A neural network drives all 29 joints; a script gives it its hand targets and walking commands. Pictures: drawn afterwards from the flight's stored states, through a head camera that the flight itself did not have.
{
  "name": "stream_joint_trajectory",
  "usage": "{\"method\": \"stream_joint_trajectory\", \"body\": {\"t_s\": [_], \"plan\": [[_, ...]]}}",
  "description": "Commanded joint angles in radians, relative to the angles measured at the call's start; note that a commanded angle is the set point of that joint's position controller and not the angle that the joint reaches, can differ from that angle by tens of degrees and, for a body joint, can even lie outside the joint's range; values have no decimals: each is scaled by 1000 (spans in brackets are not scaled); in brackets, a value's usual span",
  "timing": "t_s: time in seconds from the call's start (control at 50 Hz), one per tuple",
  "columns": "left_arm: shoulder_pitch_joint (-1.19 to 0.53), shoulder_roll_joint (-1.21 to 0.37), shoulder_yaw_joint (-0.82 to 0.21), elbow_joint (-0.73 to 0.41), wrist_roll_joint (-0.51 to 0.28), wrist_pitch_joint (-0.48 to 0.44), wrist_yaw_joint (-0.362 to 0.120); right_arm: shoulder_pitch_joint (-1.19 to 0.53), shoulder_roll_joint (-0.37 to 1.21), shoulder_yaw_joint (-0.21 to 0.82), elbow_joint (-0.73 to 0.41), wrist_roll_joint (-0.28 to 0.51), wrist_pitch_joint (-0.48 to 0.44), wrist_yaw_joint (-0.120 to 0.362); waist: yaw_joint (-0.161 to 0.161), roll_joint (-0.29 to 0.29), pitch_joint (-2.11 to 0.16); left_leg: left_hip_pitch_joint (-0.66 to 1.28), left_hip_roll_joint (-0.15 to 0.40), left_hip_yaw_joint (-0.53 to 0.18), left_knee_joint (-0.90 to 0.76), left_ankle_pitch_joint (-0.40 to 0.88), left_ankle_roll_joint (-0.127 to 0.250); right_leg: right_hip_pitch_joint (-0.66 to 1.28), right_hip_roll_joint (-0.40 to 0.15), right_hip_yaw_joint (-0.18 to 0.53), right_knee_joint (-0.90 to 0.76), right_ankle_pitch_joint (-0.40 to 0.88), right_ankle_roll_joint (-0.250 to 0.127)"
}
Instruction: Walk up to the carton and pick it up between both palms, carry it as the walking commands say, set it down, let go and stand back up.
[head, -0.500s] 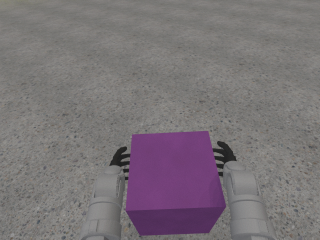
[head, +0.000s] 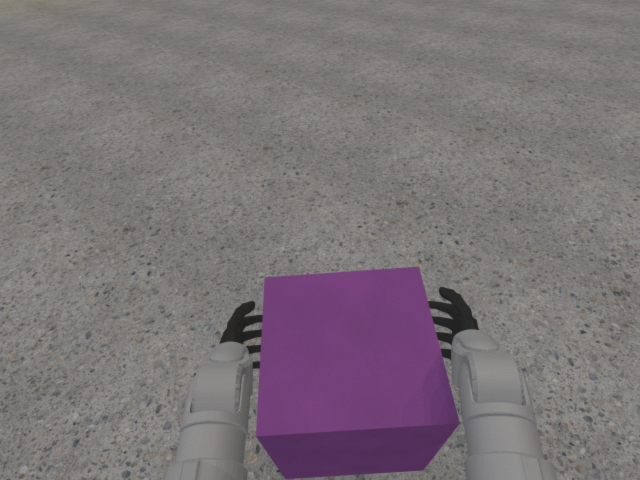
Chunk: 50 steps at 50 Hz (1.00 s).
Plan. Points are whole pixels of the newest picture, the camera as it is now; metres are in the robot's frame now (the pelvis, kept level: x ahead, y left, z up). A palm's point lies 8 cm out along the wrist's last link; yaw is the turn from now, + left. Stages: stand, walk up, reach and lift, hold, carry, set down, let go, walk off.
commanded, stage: reach and lift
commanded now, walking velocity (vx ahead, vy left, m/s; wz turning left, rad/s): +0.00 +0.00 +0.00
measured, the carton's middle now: (348, 379) +0.29 +0.00 -0.05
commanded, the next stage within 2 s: hold in 0.22 s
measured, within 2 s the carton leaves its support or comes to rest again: neither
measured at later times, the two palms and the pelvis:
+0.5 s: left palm (231, 356) +0.28 +0.15 +0.03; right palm (460, 343) +0.29 -0.14 +0.04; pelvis +0.00 +0.00 +0.00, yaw +0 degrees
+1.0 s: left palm (228, 365) +0.27 +0.16 +0.02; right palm (457, 350) +0.29 -0.14 +0.03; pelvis +0.00 +0.00 +0.00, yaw +1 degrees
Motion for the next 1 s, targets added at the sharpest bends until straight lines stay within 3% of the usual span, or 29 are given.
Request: {"method": "stream_joint_trajectory", "body": {"t_s": [0.0, 0.06, 0.08, 0.1, 0.14, 0.16, 0.2, 0.32, 0.34, 0.38, 0.4, 0.42, 0.46, 0.54, 0.62, 0.64, 0.68, 0.7, 0.72, 0.74, 0.76, 0.8, 0.82, 0.86, 0.88, 0.9, 0.94, 0.96, 0.98], "plan": [[-736, -964, -613, -188, -310, -74, -289, -498, 1054, 587, -12, 324, -61, 251, -9, 32, -321, -61, -101, 82, -63, 108, 16, 201, 99, -76, -11, 141, -21], [-733, -978, -599, -153, -321, -79, -297, -547, 1050, 602, -48, 327, -68, 247, -3, -30, -326, -61, -93, 79, -48, 73, 26, 183, 97, -76, -10, 75, -19], [-713, -996, -585, -125, -303, -75, -294, -531, 1033, 578, -44, 310, -70, 249, -13, 46, -296, -78, -96, 84, -57, 33, 17, 170, 97, -79, -4, 47, -28], [-768, -989, -595, -151, -326, -82, -299, -563, 1053, 599, -41, 326, -69, 251, -10, -25, -302, -101, -88, 85, -62, -30, 23, 177, 102, -86, -7, -19, -24], [-740, -988, -571, -108, -295, -71, -296, -531, 1034, 548, 26, 291, -54, 254, -24, 17, -248, -93, -90, 88, -75, -18, 23, 154, 98, -90, -17, 4, -30], [-747, -965, -540, -85, -275, -71, -302, -543, 1022, 543, 43, 299, -55, 263, -5, 22, -240, -119, -91, 83, -76, -50, 24, 156, 92, -86, -22, -42, -27], [-750, -985, -537, -75, -283, -73, -302, -571, 1029, 552, 18, 303, -53, 261, 3, -19, -238, -120, -89, 87, -77, -93, 30, 153, 96, -93, -22, -91, -24], [-691, -1013, -533, -46, -275, -59, -307, -568, 1026, 567, -9, 302, -48, 271, 9, -13, -266, -86, -93, 87, -77, -5, 26, 172, 98, -93, -27, -6, -24], [-692, -1014, -549, -72, -277, -57, -306, -546, 1060, 581, -6, 325, -51, 272, 18, 32, -218, -112, -101, 89, -72, 3, 26, 177, 92, -83, -25, 7, -26], [-710, -998, -554, -101, -289, -58, -304, -536, 1050, 573, -8, 304, -43, 263, 9, -27, -275, -47, -97, 84, -66, 73, 26, 167, 97, -87, -26, 64, -21], [-685, -1001, -567, -116, -284, -55, -302, -485, 1050, 569, -2, 305, -38, 265, -3, 3, -251, -50, -99, 84, -73, 110, 22, 177, 101, -88, -28, 112, -21], [-706, -1018, -579, -137, -300, -68, -305, -574, 1056, 613, -76, 333, -55, 268, 13, -18, -351, -49, -96, 80, -62, 109, 25, 203, 102, -86, -13, 106, -16], [-744, -991, -622, -261, -337, -76, -297, -500, 1074, 620, -56, 334, -46, 264, 0, -43, -370, -4, -93, 76, -53, 177, 23, 200, 109, -87, -6, 175, -14], [-665, -1009, -644, -259, -335, -60, -286, -402, 1052, 628, -88, 337, -50, 254, 0, 27, -414, 15, -100, 71, -56, 271, 9, 246, 110, -76, 0, 275, -18], [-519, -967, -589, -187, -289, -35, -277, -340, 984, 604, -65, 321, -36, 251, 5, 21, -290, 14, -95, 63, -74, 262, 13, 210, 100, -72, -26, 267, -18], [-506, -968, -598, -219, -284, -33, -276, -353, 1013, 630, -115, 336, -36, 253, 24, 24, -290, -8, -104, 69, -77, 269, 14, 236, 97, -67, -24, 305, -13], [-499, -943, -583, -216, -291, -33, -279, -361, 991, 610, -99, 323, -29, 248, 20, -45, -267, 14, -95, 65, -84, 273, 18, 219, 102, -78, -34, 294, -5], [-501, -948, -589, -213, -293, -30, -281, -311, 983, 596, -83, 312, -28, 241, 0, -2, -253, 6, -97, 64, -85, 276, 11, 221, 101, -75, -36, 291, -13], [-510, -962, -588, -221, -298, -34, -281, -352, 998, 606, -109, 308, -26, 242, 7, -39, -261, 2, -93, 65, -87, 269, 16, 216, 106, -80, -35, 282, -9], [-475, -963, -583, -200, -296, -26, -282, -335, 993, 616, -113, 315, -24, 239, 13, -14, -195, -6, -95, 67, -87, 255, 18, 201, 97, -70, -37, 282, -10], [-509, -940, -571, -226, -292, -35, -281, -340, 996, 610, -88, 306, -21, 242, 8, -58, -205, -19, -90, 61, -91, 230, 22, 200, 101, -77, -39, 260, -6], [-519, -954, -585, -215, -292, -35, -279, -375, 990, 600, -112, 308, -33, 246, 14, -11, -177, -26, -92, 72, -95, 215, 15, 202, 102, -76, -44, 232, -12], [-560, -949, -606, -267, -316, -46, -279, -329, 1000, 602, -96, 294, -33, 240, -11, -57, -225, 0, -87, 62, -83, 270, 15, 211, 109, -77, -41, 263, -16], [-561, -960, -632, -281, -319, -48, -282, -349, 996, 614, -129, 313, -46, 243, 1, 18, -276, 12, -90, 67, -73, 264, 9, 219, 103, -73, -31, 256, -21], [-605, -980, -663, -341, -346, -64, -282, -381, 1029, 644, -175, 333, -55, 245, 3, -5, -358, 16, -90, 64, -61, 306, 9, 246, 110, -74, -17, 283, -18], [-707, -960, -640, -303, -336, -57, -272, -441, 999, 621, -132, 329, -54, 248, 9, -22, -386, -75, 94, 49, 108, 219, 11, 91, -115, -74, 130, 221, -38], [-734, -971, -688, -395, -368, -44, -258, -480, 1022, 677, -204, 391, -43, 235, 10, 2, -323, -150, 71, 69, 117, -1, 17, -17, -126, -12, 107, -12, -52], [-748, -974, -698, -424, -385, -36, -247, -534, 1029, 720, -260, 421, -34, 222, 15, -64, -299, -170, 52, 92, 176, -103, 12, -58, -165, 53, 50, -79, -72], [-702, -981, -715, -467, -403, -19, -238, -503, 1026, 740, -302, 431, -13, 214, 14, -117, -353, -141, 43, 108, 244, -117, 0, -105, -214, 131, 31, -32, -98]]}}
